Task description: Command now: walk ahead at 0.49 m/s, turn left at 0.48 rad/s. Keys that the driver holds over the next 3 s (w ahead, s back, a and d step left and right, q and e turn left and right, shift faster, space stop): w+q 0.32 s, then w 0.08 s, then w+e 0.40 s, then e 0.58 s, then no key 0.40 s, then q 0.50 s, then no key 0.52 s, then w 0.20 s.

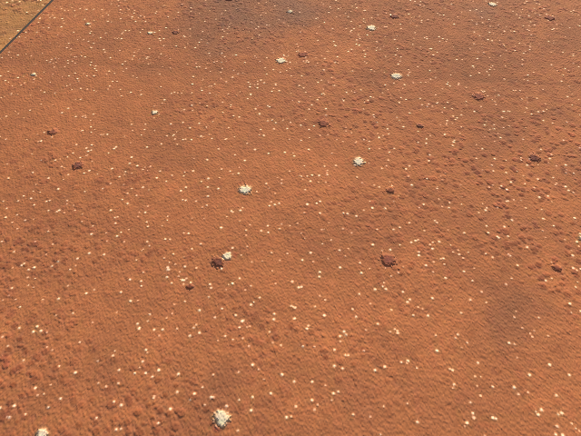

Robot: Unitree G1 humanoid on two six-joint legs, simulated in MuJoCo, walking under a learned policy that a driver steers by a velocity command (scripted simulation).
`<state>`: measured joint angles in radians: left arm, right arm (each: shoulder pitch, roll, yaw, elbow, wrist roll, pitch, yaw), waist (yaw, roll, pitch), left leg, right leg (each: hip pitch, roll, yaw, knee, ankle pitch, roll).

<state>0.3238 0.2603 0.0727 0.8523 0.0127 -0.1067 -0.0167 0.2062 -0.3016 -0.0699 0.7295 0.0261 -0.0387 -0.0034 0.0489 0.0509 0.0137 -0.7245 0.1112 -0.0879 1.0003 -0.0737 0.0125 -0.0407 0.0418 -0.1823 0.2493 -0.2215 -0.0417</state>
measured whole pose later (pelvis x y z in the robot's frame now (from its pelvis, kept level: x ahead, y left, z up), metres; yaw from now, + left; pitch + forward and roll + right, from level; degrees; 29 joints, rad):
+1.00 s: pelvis +0.58 +0.06 +0.00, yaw +1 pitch +3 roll +0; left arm 0.24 0.30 0.06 0.69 0.00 -0.05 -0.02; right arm 0.15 -0.30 -0.03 0.65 -0.02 -0.08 -0.01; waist 0.02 0.02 0.06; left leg -0.60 0.04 -0.08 1.10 -0.38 -0.06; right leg -0.31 0.12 0.05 0.41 -0.13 -0.10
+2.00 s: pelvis +0.69 +0.08 -0.01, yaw -15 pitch +0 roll -1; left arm 0.14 0.24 0.04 0.71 0.01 0.02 0.03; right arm 0.21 -0.29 -0.05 0.77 0.01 0.03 -0.01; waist -0.02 0.01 0.03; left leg -0.28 0.03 -0.06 0.60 -0.31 -0.03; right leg -0.25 0.01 -0.04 0.56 -0.31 -0.02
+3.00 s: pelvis +0.72 +0.09 -0.01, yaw -1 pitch -1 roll +0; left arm 0.30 0.25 0.03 0.77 -0.02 -0.02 0.02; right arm 0.27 -0.25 -0.06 0.76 0.02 -0.04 0.00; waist 0.00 -0.02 -0.01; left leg -0.29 -0.02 0.00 0.62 -0.38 0.04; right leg -0.15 0.00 0.02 0.53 -0.37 -0.02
